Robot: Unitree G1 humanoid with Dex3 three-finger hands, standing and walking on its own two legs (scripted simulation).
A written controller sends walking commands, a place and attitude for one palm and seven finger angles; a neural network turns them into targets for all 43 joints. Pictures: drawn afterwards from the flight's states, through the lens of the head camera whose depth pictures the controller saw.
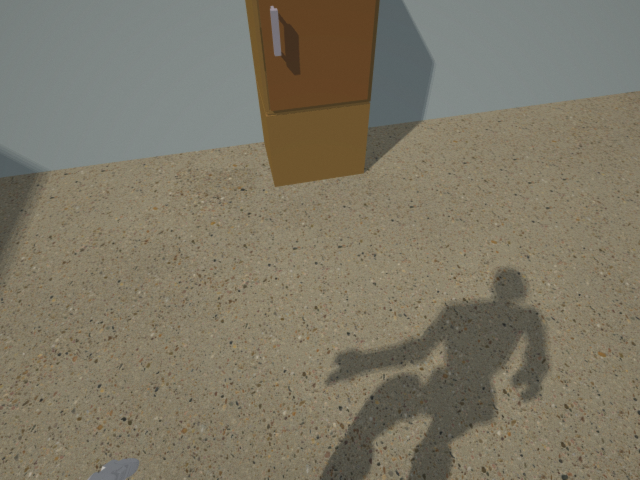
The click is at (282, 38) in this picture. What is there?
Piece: cupboard door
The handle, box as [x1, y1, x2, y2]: [270, 6, 281, 55]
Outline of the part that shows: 270,6 274,54 281,55 277,10 273,6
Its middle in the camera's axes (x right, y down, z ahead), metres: -0.17 -0.74 +1.37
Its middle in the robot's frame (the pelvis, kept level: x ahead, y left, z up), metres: +1.52 +0.23 -0.02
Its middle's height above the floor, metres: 0.74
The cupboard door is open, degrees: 0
